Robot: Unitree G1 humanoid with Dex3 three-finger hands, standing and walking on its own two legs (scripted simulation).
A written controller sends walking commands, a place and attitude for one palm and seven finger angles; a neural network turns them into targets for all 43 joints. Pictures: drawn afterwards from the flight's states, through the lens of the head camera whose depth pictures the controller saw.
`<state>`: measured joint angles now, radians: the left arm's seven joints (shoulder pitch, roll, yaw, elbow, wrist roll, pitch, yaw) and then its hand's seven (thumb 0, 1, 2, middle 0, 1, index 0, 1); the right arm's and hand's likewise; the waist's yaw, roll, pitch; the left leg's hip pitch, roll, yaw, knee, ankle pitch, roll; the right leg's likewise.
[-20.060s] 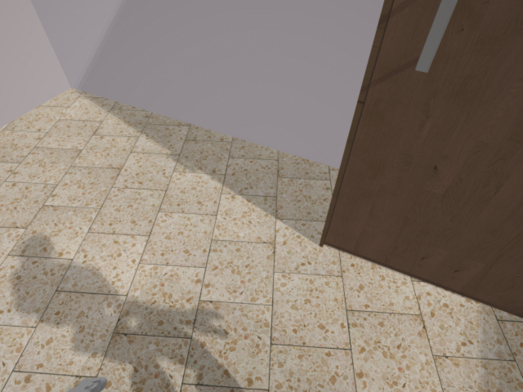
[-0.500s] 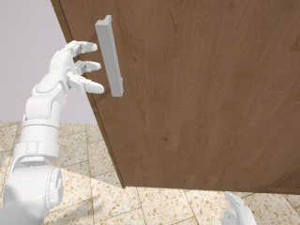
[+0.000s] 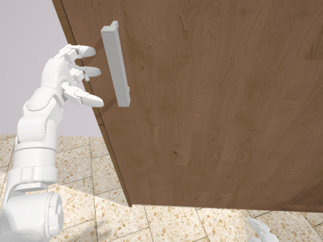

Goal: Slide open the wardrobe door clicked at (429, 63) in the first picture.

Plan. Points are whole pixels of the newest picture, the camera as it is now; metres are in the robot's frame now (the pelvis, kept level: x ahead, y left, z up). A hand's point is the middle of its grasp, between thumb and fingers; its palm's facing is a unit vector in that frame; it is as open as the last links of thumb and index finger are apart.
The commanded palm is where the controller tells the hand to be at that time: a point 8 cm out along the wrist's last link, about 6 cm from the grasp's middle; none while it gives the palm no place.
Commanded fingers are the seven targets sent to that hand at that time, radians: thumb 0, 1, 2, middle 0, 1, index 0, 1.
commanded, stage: move the hooked fingers beside the handle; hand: left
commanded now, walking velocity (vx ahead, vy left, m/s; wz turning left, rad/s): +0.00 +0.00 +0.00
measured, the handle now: (120, 66) +0.46 +0.14 +0.23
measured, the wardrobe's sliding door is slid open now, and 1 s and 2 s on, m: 0.00 0.00 0.00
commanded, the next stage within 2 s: feel for the door with the fingertips in 0.72 s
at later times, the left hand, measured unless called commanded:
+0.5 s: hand (86, 82) +0.41 +0.21 +0.22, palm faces +0.07 -1.00 -0.07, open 14.0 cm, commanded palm +0.38 +0.25 +0.23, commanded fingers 0.00 -0.50 0.30 -0.30 -1.20 -0.30 -1.20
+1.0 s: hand (97, 79) +0.40 +0.18 +0.23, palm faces +0.00 -1.00 -0.02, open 14.0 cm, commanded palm +0.38 +0.23 +0.23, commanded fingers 0.00 -0.50 0.30 -0.30 -1.20 -0.30 -1.20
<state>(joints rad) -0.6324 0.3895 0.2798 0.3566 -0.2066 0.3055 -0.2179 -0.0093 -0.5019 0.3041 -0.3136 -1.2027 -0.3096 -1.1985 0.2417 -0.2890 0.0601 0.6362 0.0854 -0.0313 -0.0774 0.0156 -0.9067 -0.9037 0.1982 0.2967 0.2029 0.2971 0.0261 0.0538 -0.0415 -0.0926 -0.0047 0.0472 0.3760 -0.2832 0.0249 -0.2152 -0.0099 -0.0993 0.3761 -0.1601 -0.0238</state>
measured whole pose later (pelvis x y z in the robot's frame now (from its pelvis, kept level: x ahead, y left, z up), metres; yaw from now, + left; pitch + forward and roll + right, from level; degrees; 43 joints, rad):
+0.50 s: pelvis -0.01 +0.00 +0.00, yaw +0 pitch +1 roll +0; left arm -0.73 0.46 0.28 0.57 -0.18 0.34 -0.22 -0.01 -0.50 0.30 -0.31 -1.20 -0.31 -1.20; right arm 0.23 -0.28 0.08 0.63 0.09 -0.03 -0.08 0.01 -0.91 -0.90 0.20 0.30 0.21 0.30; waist 0.01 0.06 -0.04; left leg -0.14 -0.01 0.05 0.39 -0.28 0.03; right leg -0.26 -0.01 -0.10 0.39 -0.15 -0.03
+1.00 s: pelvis +0.00 +0.00 +0.00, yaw +0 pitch +0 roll +0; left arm -0.69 0.34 0.24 0.41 -0.21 0.28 -0.19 -0.01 -0.50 0.30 -0.30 -1.20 -0.30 -1.20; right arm 0.21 -0.27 0.08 0.65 0.08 -0.05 -0.07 0.01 -0.91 -0.90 0.20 0.30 0.20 0.30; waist 0.03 0.05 -0.04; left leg -0.12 -0.01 0.04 0.39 -0.29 0.03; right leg -0.24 -0.02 -0.10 0.39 -0.16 -0.02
